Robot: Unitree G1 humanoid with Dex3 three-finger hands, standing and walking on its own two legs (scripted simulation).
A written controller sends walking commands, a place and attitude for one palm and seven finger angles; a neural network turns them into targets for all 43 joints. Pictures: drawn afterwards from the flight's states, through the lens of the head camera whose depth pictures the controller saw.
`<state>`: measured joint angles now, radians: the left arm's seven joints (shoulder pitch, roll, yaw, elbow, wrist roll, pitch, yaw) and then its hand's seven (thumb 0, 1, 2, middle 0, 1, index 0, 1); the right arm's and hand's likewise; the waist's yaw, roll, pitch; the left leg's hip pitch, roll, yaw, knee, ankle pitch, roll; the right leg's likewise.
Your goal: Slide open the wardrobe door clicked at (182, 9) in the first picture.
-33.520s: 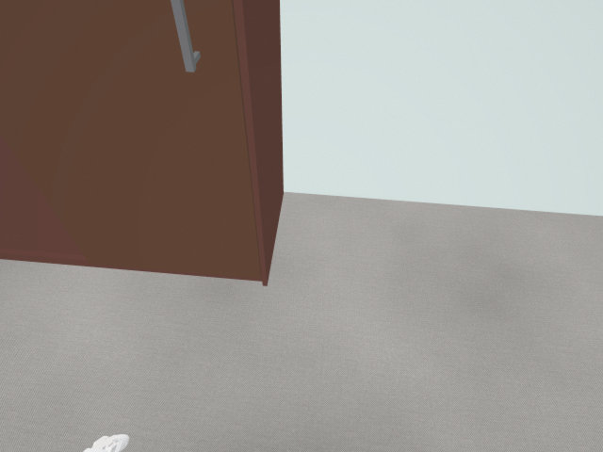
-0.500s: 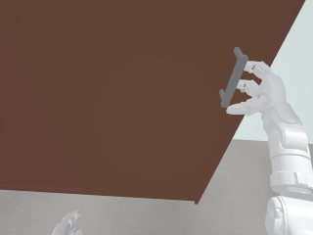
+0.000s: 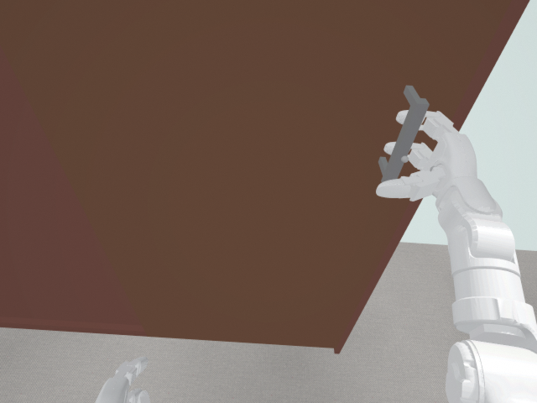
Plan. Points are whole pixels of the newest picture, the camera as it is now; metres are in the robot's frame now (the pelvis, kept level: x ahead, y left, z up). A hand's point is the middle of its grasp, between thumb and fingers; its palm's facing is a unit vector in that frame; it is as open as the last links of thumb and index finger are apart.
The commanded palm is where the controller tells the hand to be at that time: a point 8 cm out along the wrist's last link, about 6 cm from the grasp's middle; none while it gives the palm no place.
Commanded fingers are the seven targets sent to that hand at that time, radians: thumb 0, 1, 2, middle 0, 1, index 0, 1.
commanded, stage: slide the fingers in behind the handle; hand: right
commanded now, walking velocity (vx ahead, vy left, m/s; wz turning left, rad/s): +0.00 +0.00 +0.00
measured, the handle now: (398, 139) +0.47 -0.15 +0.20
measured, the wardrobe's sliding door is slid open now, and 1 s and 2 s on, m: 0.00 0.00 0.00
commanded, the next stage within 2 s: grip the handle and tug to test in 0.82 s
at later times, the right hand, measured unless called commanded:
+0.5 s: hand (393, 158) +0.41 -0.13 +0.21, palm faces +0.00 +1.00 -0.02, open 14.4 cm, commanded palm +0.38 -0.17 +0.21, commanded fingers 0.00 0.50 -0.30 0.30 1.20 0.30 1.20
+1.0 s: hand (393, 158) +0.41 -0.13 +0.21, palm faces -0.01 +1.00 +0.00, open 14.2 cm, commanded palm +0.39 -0.17 +0.21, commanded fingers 0.00 0.27 -0.40 0.32 1.23 0.32 1.23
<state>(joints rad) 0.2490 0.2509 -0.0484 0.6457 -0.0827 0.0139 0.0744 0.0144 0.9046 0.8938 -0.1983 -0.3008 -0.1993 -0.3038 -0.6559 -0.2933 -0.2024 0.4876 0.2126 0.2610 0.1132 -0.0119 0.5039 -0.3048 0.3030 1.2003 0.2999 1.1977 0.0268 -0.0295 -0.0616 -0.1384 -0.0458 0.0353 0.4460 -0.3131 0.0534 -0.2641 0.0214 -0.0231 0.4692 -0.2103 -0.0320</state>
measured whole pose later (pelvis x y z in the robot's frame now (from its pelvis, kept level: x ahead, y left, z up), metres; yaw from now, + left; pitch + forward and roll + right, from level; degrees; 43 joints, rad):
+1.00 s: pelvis +0.00 +0.00 +0.00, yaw -1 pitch +0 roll +0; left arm 0.23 0.25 -0.04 0.66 -0.07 0.01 0.07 0.01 0.91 0.89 -0.20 -0.30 -0.20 -0.30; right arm -0.66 -0.24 -0.15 0.44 0.20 0.27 0.05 -0.01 0.49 -0.31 0.26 1.20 0.25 1.19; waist 0.01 -0.03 -0.05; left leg -0.12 -0.04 0.05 0.44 -0.31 0.06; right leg -0.25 0.03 -0.01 0.46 -0.21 -0.03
